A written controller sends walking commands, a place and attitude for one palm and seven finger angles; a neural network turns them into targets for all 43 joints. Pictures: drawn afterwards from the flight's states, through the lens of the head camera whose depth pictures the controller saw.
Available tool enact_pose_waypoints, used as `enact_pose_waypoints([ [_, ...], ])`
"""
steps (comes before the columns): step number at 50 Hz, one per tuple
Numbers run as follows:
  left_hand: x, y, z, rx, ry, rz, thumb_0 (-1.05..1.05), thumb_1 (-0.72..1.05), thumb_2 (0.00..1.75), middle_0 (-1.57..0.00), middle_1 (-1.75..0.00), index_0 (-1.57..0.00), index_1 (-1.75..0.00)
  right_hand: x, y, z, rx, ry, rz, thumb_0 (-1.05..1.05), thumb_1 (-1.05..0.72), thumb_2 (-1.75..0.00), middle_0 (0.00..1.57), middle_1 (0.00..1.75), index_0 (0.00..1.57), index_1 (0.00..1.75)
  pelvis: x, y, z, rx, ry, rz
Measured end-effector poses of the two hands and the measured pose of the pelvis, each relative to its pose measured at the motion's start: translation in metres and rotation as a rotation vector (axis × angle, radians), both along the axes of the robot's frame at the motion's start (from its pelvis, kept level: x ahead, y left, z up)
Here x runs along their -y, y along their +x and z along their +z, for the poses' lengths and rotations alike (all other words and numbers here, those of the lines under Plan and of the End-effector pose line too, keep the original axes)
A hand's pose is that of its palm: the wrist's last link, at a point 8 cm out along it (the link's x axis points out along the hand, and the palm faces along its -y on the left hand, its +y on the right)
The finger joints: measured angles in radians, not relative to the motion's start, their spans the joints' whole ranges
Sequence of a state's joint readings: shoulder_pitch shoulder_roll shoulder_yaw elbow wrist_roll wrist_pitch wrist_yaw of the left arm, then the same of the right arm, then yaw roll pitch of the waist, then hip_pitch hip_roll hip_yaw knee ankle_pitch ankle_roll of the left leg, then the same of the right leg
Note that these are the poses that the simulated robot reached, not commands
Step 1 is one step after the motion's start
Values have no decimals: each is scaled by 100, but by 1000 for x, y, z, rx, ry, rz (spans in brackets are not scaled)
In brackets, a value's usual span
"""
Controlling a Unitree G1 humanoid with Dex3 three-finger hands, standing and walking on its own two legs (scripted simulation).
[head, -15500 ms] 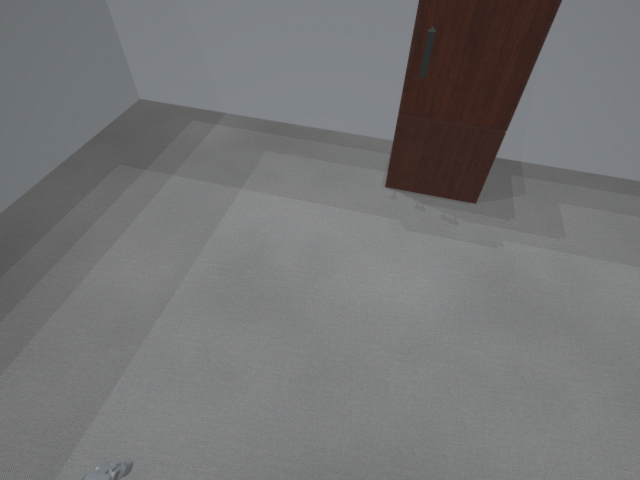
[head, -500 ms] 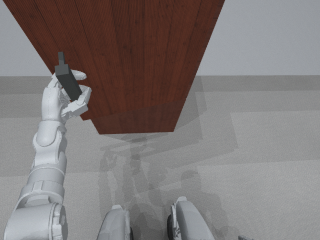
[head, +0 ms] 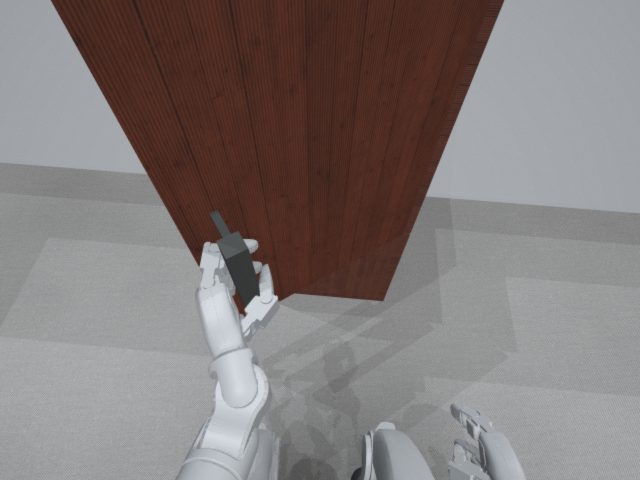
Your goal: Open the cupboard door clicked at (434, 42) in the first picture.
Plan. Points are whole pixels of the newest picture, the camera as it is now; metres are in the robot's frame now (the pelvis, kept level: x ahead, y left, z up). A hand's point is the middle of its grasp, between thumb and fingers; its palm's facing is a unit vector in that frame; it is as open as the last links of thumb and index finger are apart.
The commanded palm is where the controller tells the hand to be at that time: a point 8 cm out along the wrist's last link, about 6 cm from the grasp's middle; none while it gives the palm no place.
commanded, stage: pull the door open along its arc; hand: left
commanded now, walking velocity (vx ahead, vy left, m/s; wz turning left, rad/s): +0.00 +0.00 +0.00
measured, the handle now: (236, 263) +0.38 +0.12 +0.02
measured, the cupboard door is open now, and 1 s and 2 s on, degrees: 36 44 46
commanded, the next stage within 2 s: open thumb and fingers to let go in 0.10 s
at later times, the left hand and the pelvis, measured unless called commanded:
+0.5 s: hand (293, 324) +0.30 +0.04 +0.02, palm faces +0.35 -0.94 -0.03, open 8.1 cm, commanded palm +0.25 +0.09 +0.02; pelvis -0.01 -0.03 -0.01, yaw +2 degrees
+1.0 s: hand (290, 322) +0.30 +0.05 +0.02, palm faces +0.29 -0.96 -0.02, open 14.7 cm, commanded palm +0.26 +0.10 +0.02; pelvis -0.01 -0.01 -0.01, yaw +1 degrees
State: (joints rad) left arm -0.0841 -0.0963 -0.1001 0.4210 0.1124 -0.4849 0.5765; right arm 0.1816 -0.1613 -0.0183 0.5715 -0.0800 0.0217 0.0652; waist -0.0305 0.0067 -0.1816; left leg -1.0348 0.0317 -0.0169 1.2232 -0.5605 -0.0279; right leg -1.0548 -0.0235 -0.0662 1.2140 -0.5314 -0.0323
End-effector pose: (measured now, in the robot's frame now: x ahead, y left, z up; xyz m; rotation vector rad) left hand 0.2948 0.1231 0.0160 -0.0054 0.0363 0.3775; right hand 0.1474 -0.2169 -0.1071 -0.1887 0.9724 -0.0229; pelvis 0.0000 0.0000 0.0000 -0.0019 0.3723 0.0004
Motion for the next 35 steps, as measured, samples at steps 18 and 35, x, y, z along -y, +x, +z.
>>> enact_pose_waypoints([
  [18, 37, -35, 1, 3, 42, -43, 2, 57, 72, -36, -132, -37, -134, 15, 24, -3, 144, 2, 36, 1, -91, -90, 20, 30, 20, 29, 22, -9, -8, 23, 24, 19],
  [35, 32, -32, 3, 15, 28, -34, 1, -23, 41, -32, -122, -34, -123, 26, 3, -8, 95, -17, 7, 1, -91, -90, 20, 30, 20, 30, 23, -13, -8, 27, 29, 21],
])
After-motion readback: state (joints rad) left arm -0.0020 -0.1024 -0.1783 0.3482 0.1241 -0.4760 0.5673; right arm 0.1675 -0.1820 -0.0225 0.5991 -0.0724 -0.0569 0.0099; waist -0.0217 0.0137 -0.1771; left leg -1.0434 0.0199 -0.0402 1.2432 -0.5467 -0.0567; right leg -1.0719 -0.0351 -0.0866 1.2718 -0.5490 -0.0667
